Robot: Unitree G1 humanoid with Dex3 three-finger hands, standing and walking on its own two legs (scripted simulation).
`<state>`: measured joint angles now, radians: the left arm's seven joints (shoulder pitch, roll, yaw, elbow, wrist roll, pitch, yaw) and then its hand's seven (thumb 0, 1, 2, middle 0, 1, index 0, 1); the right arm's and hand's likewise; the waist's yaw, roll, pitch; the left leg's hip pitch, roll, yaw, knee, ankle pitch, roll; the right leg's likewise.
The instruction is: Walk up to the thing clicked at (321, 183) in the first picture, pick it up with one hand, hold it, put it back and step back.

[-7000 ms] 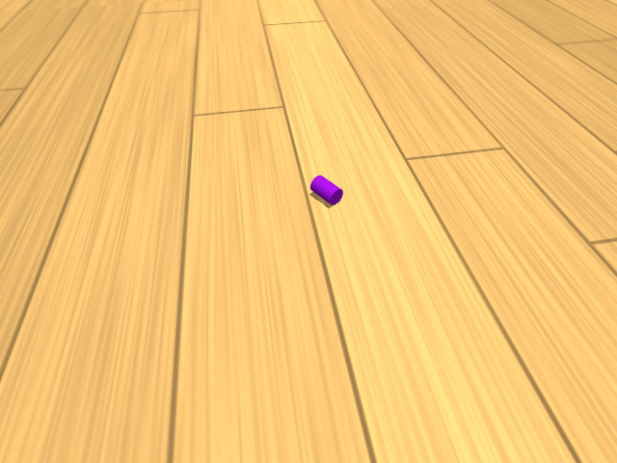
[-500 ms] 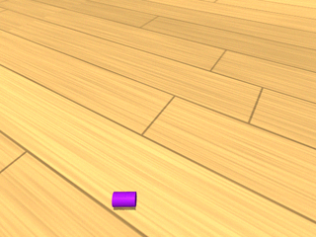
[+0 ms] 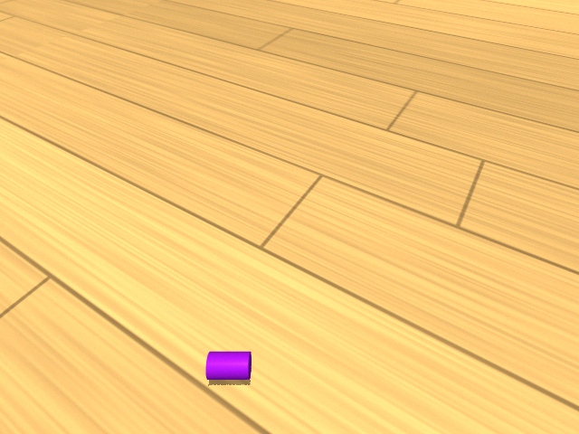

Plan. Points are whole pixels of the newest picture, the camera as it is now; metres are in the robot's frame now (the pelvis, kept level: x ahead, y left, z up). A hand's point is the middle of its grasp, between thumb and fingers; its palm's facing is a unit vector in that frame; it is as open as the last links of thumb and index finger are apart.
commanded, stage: stand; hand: left
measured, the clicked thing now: (229, 365) +0.49 +0.23 -0.74
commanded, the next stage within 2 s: walk up in 0.64 s
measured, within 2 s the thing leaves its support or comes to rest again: neither
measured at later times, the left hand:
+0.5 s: hand out of the picture +0.07 +0.26 -0.15, palm faces -0.02 -0.94 -0.35, open 7.4 cm
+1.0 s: hand out of the picture +0.08 +0.25 -0.16, palm faces -0.03 -0.93 -0.36, open 7.4 cm
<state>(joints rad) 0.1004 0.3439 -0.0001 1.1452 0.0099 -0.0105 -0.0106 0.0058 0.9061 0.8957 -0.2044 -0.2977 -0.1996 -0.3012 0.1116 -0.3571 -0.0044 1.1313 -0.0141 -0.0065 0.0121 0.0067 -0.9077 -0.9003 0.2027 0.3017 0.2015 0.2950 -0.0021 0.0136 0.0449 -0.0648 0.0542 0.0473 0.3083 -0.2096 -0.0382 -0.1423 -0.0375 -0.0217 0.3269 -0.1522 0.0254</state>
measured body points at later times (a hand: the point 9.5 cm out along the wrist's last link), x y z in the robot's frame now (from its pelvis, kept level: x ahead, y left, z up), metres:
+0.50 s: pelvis +0.00 +0.00 +0.00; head +0.01 +0.00 +0.45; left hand +0.07 +0.30 -0.13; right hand +0.07 -0.30 -0.14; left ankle -0.03 +0.14 -0.75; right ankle +0.02 -0.13 -0.75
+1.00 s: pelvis +0.04 -0.01 -0.01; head +0.07 -0.02 +0.44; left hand +0.08 +0.30 -0.13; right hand +0.10 -0.32 -0.14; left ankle +0.01 +0.12 -0.73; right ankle +0.02 -0.13 -0.75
